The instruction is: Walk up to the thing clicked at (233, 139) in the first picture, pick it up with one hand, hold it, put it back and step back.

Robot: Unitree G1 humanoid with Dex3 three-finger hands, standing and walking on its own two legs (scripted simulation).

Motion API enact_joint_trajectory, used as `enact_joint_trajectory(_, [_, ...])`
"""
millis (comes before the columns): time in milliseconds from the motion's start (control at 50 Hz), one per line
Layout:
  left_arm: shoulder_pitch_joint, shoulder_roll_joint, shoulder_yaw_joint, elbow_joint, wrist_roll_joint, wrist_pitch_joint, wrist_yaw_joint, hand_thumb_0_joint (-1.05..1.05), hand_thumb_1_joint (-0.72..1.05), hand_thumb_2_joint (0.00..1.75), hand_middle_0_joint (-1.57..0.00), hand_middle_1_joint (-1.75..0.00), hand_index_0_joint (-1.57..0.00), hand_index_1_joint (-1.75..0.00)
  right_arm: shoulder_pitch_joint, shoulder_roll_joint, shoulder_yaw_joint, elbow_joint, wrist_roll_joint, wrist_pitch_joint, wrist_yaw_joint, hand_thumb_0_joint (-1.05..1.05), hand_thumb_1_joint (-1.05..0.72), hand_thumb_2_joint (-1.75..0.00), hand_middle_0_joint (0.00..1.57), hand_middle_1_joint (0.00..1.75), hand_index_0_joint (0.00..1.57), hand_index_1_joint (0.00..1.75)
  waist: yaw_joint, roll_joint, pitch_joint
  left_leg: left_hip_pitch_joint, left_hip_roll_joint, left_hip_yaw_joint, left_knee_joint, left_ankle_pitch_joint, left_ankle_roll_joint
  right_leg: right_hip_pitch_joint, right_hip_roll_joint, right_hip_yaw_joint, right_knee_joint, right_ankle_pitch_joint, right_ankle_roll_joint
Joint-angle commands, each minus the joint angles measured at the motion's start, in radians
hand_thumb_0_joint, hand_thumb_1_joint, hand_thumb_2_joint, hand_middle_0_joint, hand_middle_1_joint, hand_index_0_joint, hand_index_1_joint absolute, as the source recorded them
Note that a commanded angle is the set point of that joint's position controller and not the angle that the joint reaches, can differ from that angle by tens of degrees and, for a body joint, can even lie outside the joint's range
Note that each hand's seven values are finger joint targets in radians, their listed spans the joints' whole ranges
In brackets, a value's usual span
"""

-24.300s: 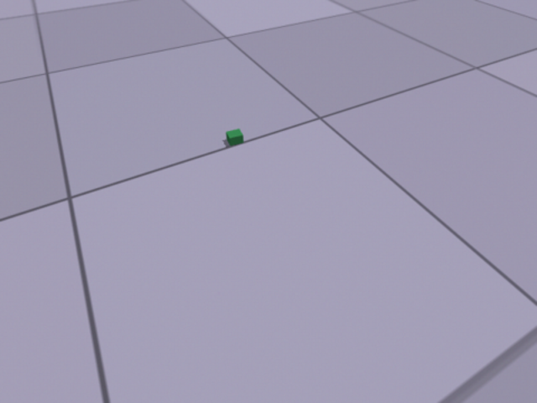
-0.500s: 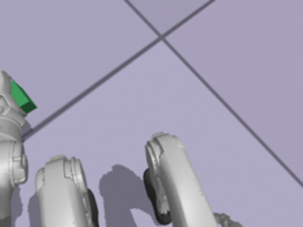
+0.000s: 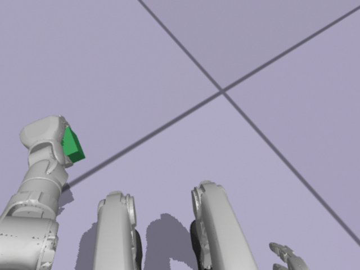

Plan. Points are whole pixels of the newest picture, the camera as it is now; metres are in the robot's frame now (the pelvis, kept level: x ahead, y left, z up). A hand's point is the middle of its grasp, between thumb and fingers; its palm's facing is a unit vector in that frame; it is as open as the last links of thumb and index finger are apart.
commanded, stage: lift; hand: left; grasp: from above
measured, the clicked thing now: (60, 149) +0.44 +0.27 -0.14
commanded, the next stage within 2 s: hold in 0.94 s
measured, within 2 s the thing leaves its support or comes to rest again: neither
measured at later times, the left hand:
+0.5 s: hand (0, 127) +0.39 +0.26 +0.10, palm faces -0.40 -0.22 -0.89, open 10.1 cm
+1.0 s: hand out of the picture +0.40 +0.24 +0.20, palm faces -0.38 -0.23 -0.89, open 10.1 cm
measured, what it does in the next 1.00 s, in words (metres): rises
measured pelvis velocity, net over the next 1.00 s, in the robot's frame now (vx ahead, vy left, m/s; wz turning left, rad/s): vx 0.08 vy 0.00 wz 0.05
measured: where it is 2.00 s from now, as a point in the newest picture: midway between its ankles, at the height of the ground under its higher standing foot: (169, 267)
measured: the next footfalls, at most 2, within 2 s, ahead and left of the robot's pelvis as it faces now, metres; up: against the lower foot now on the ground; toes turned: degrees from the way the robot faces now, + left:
none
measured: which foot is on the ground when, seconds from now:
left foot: down 0.00-1.00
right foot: down 0.00-1.00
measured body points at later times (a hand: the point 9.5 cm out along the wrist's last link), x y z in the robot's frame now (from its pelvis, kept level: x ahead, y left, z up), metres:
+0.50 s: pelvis +0.04 +0.00 +0.19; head +0.13 +0.02 +0.63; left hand +0.41 +0.26 +0.16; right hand +0.14 -0.25 +0.07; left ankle +0.09 +0.13 -0.42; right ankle +0.10 -0.13 -0.42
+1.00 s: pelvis +0.08 +0.00 +0.28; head +0.14 +0.00 +0.73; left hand +0.42 +0.25 +0.25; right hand +0.17 -0.26 +0.15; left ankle +0.09 +0.13 -0.42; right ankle +0.10 -0.13 -0.42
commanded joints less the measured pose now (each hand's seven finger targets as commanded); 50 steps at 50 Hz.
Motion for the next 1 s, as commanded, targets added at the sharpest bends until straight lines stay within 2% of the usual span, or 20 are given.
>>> enact_joint_trajectory(0, [-0.339,0.217,0.009,-0.268,0.013,0.041,0.037,0.0,0.65,0.6,-1.06,-0.45,-1.05,-0.46,0.114,-0.168,-0.06,-0.058,0.013,-0.017,-0.059,0.0,-0.88,-0.9,0.2,0.3,0.2,0.3,-0.018,0.129,-0.584,0.551,-0.028,0.032,-0.39,-0.016,0.032,0.411,0.04,-0.029,-0.381,0.023,-0.056])
enact_joint_trajectory(20, [-0.314,0.228,0.016,-0.28,0.005,0.051,0.036,0.0,0.66,0.59,-1.07,-0.45,-1.06,-0.46,0.106,-0.167,-0.059,-0.058,0.016,-0.017,-0.069,0.0,-0.88,-0.89,0.2,0.3,0.2,0.3,-0.011,0.111,-0.584,0.573,-0.028,0.034,-0.407,-0.004,0.035,0.44,0.038,-0.026,-0.41,0.032,-0.053])
enact_joint_trajectory(60, [-0.286,0.192,-0.012,-0.294,-0.002,0.07,0.034,0.0,0.66,0.6,-1.08,-0.42,-1.06,-0.44,0.096,-0.153,-0.053,-0.056,0.023,-0.019,-0.087,0.0,-0.88,-0.89,0.2,0.3,0.2,0.3,-0.013,0.106,-0.568,0.619,-0.03,0.042,-0.454,0.017,0.033,0.5,0.038,-0.023,-0.455,0.05,-0.052])
enact_joint_trajectory(100, [-0.248,0.216,0.003,-0.308,-0.002,0.086,0.03,0.0,0.66,0.57,-1.07,-0.43,-1.06,-0.45,0.097,-0.153,-0.052,-0.048,0.031,-0.021,-0.103,0.0,-0.88,-0.9,0.2,0.3,0.2,0.3,0.005,0.114,-0.575,0.687,-0.03,0.048,-0.494,0.072,0.033,0.555,0.033,-0.022,-0.492,0.106,-0.05])
enact_joint_trajectory(160, [-0.22,0.193,-0.021,-0.334,-0.008,0.105,0.03,0.0,0.67,0.58,-1.09,-0.42,-1.07,-0.44,0.078,-0.138,-0.045,-0.051,0.041,-0.021,-0.123,0.0,-0.88,-0.9,0.2,0.3,0.2,0.3,0.008,0.098,-0.551,0.771,-0.03,0.055,-0.565,0.089,0.034,0.64,0.037,-0.012,-0.574,0.12,-0.05])
enact_joint_trajectory(220, [-0.154,0.133,-0.053,-0.328,-0.027,0.12,0.025,0.0,0.68,0.54,-1.09,-0.4,-1.08,-0.42,0.072,-0.125,-0.042,-0.03,0.049,-0.034,-0.139,0.0,-0.88,-0.9,0.2,0.3,0.2,0.3,0.009,0.087,-0.49,0.853,-0.027,0.047,-0.656,0.091,0.029,0.703,0.036,-0.01,-0.648,0.122,-0.05])
enact_joint_trajectory(260, [-0.134,0.151,-0.048,-0.341,-0.035,0.127,0.025,0.0,0.69,0.54,-1.1,-0.4,-1.08,-0.42,0.065,-0.122,-0.04,-0.032,0.055,-0.038,-0.149,0.0,-0.88,-0.89,0.2,0.3,0.2,0.3,0.022,0.08,-0.459,0.906,-0.025,0.041,-0.715,0.093,0.028,0.761,0.038,-0.008,-0.7,0.122,-0.049])
enact_joint_trajectory(320, [-0.135,0.091,-0.086,-0.343,-0.043,0.131,0.019,0.0,0.71,0.55,-1.1,-0.42,-1.09,-0.44,0.069,-0.11,-0.038,-0.016,0.059,-0.05,-0.159,0.0,-0.88,-0.89,0.2,0.3,0.2,0.3,0.013,0.086,-0.419,0.992,-0.021,0.039,-0.792,0.132,0.024,0.825,0.04,-0.002,-0.767,0.158,-0.05])
enact_joint_trajectory(360, [-0.116,0.085,-0.09,-0.304,-0.047,0.135,0.021,0.0,0.71,0.56,-1.11,-0.43,-1.1,-0.44,0.071,-0.112,-0.035,-0.006,0.061,-0.06,-0.164,0.0,-0.87,-0.89,0.2,0.3,0.2,0.3,0.017,0.067,-0.36,1.039,-0.013,0.021,-0.853,0.131,0.018,0.86,0.04,-0.007,-0.808,0.157,-0.049])
enact_joint_trajectory(420, [-0.112,0.057,-0.101,-0.274,-0.051,0.126,0.021,0.0,0.71,0.56,-1.09,-0.47,-1.08,-0.47,0.085,-0.106,-0.035,0.005,0.061,-0.072,-0.167,0.0,-0.88,-0.89,0.2,0.3,0.2,0.3,0.017,0.055,-0.316,1.079,-0.015,0.032,-0.904,0.183,0.021,0.94,0.038,0.006,-0.875,0.202,-0.048])
enact_joint_trajectory(440, [-0.099,0.072,-0.098,-0.279,-0.052,0.125,0.023,0.0,0.71,0.54,-1.09,-0.45,-1.09,-0.45,0.085,-0.105,-0.035,-0.002,0.063,-0.073,-0.169,0.0,-0.88,-0.9,0.2,0.3,0.2,0.3,0.03,0.038,-0.323,1.109,-0.019,0.04,-0.924,0.2,0.023,0.989,0.036,0.009,-0.908,0.216,-0.047])
enact_joint_trajectory(460, [-0.078,0.039,-0.115,-0.252,-0.054,0.123,0.019,0.0,0.72,0.54,-1.1,-0.46,-1.09,-0.46,0.092,-0.102,-0.033,0.002,0.063,-0.076,-0.167,0.0,-0.88,-0.9,0.2,0.3,0.2,0.3,0.02,0.034,-0.298,1.118,-0.022,0.045,-0.943,0.217,0.022,1.006,0.036,0.014,-0.929,0.232,-0.047])
enact_joint_trajectory(500, [-0.093,0.059,-0.106,-0.261,-0.047,0.115,0.021,0.0,0.75,0.56,-1.12,-0.46,-1.12,-0.47,0.095,-0.104,-0.033,0.001,0.057,-0.081,-0.168,0.0,-0.88,-0.9,0.2,0.3,0.2,0.3,0.033,0.056,-0.287,1.172,-0.02,0.05,-0.985,0.245,0.019,1.049,0.034,0.012,-0.96,0.257,-0.046])
enact_joint_trajectory(540, [-0.08,0.033,-0.113,-0.243,-0.048,0.109,0.025,0.0,0.76,0.55,-1.15,-0.43,-1.14,-0.44,0.103,-0.103,-0.033,-0.001,0.054,-0.084,-0.164,0.0,-0.88,-0.89,0.2,0.3,0.2,0.3,0.03,0.033,-0.267,1.222,-0.017,0.04,-1.034,0.271,0.016,1.082,0.031,0.006,-0.995,0.281,-0.045])
enact_joint_trajectory(580, [-0.076,0.042,-0.105,-0.244,-0.049,0.104,0.029,0.0,0.79,0.56,-1.16,-0.44,-1.15,-0.45,0.111,-0.102,-0.034,-0.006,0.053,-0.083,-0.162,0.0,-0.87,-0.89,0.2,0.3,0.2,0.3,0.037,0.036,-0.255,1.263,-0.02,0.044,-1.071,0.296,0.015,1.128,0.029,0.011,-1.034,0.3,-0.044])
enact_joint_trajectory(740, [-0.061,0.039,-0.097,-0.275,-0.048,0.11,0.048,0.0,0.76,0.57,-1.14,-0.43,-1.12,-0.44,0.135,-0.103,-0.042,-0.001,0.05,-0.081,-0.151,0.0,-0.87,-0.89,0.2,0.3,0.2,0.3,0.052,0.005,-0.283,1.406,-0.033,0.069,-1.155,0.481,0.021,1.33,0.017,0.035,-1.149,0.496,-0.029])
enact_joint_trajectory(860, [-0.041,0.04,-0.101,-0.271,-0.048,0.118,0.041,0.0,0.74,0.56,-1.14,-0.39,-1.12,-0.41,0.129,-0.11,-0.044,-0.008,0.052,-0.074,-0.143,0.0,-0.87,-0.89,0.2,0.3,0.2,0.3,0.057,-0.01,-0.229,1.479,-0.039,0.077,-1.236,0.508,0.021,1.403,0.013,0.038,-1.236,0.522,-0.024])
enact_joint_trajectory(920, [-0.047,0.001,-0.121,-0.264,-0.054,0.117,0.032,0.0,0.73,0.57,-1.13,-0.4,-1.11,-0.42,0.127,-0.106,-0.045,-0.007,0.051,-0.077,-0.135,0.0,-0.87,-0.89,0.2,0.3,0.2,0.3,0.051,-0.03,-0.214,1.498,-0.039,0.078,-1.267,0.519,0.021,1.44,0.015,0.041,-1.264,0.536,-0.02])
enact_joint_trajectory(960, [-0.038,0.026,-0.112,-0.267,-0.049,0.117,0.03,0.0,0.72,0.58,-1.13,-0.4,-1.11,-0.42,0.12,-0.111,-0.046,-0.013,0.054,-0.075,-0.132,0.0,-0.87,-0.89,0.2,0.3,0.2,0.3,0.057,-0.026,-0.204,1.509,-0.045,0.087,-1.281,0.526,0.022,1.461,0.011,0.047,-1.285,0.554,-0.017])
enact_joint_trajectory(980, [-0.045,0.012,-0.12,-0.278,-0.049,0.115,0.027,0.0,0.72,0.58,-1.13,-0.4,-1.1,-0.42,0.118,-0.108,-0.045,-0.012,0.051,-0.076,-0.13,0.0,-0.87,-0.89,0.2,0.3,0.2,0.3,0.055,-0.022,-0.192,1.513,-0.045,0.085,-1.293,0.525,0.02,1.463,0.011,0.046,-1.29,0.548,-0.018])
